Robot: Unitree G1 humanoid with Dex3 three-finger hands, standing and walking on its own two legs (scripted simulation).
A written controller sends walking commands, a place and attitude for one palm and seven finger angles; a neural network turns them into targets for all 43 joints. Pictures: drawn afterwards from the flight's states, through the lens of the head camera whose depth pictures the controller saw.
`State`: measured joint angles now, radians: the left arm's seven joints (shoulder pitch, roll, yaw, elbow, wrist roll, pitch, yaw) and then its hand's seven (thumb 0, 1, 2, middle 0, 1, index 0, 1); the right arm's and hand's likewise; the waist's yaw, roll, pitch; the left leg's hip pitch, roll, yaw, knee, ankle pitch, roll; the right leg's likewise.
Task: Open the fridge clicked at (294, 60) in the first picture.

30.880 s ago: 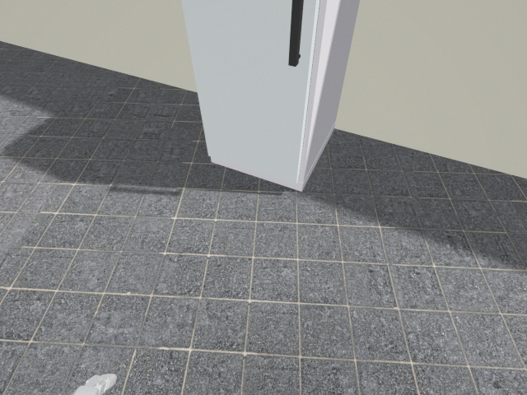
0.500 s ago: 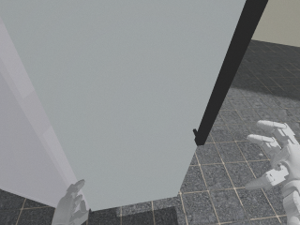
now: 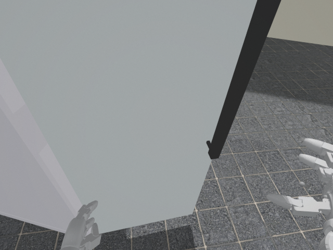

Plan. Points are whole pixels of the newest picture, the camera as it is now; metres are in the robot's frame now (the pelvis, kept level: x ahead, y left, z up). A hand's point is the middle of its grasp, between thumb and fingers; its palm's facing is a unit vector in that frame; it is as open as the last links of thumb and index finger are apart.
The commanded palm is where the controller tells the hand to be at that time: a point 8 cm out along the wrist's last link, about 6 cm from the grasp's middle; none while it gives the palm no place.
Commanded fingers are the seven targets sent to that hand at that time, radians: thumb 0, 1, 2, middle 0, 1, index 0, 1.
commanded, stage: draw the hand back to the body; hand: right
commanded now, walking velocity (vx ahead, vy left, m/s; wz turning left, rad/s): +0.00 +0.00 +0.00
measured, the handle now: (230, 90) +0.44 -0.16 +0.20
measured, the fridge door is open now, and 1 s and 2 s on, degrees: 64 64 64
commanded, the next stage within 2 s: step back with the hand held close in 0.82 s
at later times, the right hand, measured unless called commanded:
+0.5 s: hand (332, 187) +0.20 -0.29 +0.16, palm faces +0.47 +0.80 -0.37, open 8.3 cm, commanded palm +0.15 -0.32 +0.18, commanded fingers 0.00 -0.90 -0.90 0.20 0.30 0.20 0.30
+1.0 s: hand (330, 187) +0.19 -0.28 +0.17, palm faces +0.48 +0.80 -0.36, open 7.4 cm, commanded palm +0.14 -0.31 +0.18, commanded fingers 0.00 -0.90 -0.90 0.20 0.30 0.20 0.30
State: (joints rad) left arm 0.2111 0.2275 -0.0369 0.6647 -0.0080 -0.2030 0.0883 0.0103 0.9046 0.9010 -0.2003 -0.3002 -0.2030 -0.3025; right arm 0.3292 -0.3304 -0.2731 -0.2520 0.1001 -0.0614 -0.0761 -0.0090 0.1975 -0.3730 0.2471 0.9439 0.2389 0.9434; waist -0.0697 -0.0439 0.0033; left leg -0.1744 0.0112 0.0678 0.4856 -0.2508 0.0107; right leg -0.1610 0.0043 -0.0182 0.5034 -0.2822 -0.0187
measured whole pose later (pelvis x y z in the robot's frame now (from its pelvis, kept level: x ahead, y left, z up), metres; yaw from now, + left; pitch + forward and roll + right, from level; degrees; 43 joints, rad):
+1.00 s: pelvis +0.00 -0.01 +0.00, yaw +0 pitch -5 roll +1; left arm 0.20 0.22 -0.03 0.66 0.00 -0.14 0.08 0.01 0.90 0.90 -0.20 -0.30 -0.20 -0.30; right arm 0.41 -0.35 -0.36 -0.37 0.07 -0.09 -0.10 0.02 -0.89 -0.90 0.21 0.30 0.21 0.30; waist -0.08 -0.05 0.02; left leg -0.11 0.01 0.06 0.41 -0.21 0.00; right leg -0.10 0.01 -0.03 0.45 -0.26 -0.03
